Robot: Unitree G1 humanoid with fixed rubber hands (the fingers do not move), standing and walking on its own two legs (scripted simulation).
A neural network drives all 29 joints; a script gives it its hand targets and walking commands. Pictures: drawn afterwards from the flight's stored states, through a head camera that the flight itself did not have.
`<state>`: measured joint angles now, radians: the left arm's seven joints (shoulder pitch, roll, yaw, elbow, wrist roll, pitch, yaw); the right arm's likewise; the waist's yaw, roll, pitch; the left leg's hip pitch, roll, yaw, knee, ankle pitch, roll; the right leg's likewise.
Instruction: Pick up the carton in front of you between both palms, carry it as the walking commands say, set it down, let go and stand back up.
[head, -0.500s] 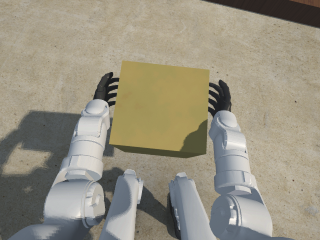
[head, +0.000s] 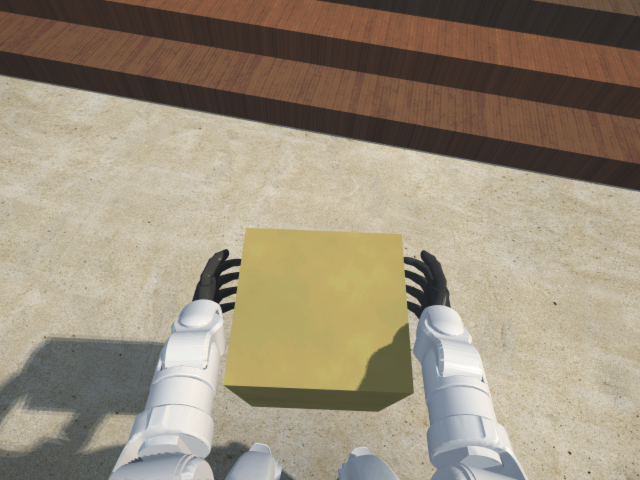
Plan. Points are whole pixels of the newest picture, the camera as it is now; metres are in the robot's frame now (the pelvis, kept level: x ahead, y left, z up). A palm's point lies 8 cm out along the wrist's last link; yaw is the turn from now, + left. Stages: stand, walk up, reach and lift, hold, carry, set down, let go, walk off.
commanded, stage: reach and lift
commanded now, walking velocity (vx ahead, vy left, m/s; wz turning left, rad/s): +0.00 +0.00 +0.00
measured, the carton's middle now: (319, 329) +0.34 +0.00 -0.11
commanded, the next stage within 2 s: hold in 1.38 s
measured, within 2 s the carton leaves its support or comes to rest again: neither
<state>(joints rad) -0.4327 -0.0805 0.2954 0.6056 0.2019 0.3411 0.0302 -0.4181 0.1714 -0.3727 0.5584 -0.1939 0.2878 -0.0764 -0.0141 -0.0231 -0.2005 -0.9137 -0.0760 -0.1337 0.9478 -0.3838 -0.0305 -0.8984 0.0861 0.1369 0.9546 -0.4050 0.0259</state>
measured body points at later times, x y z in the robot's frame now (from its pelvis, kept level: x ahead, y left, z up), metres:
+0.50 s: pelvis +0.02 +0.00 +0.06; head -0.02 +0.00 +0.51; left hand +0.31 +0.15 +0.07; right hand +0.32 -0.15 +0.09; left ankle +0.04 +0.13 -0.68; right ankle +0.03 -0.13 -0.68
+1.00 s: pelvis +0.01 +0.00 +0.07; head -0.02 +0.00 +0.51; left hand +0.32 +0.15 +0.08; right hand +0.33 -0.15 +0.10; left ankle +0.03 +0.13 -0.68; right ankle +0.03 -0.13 -0.68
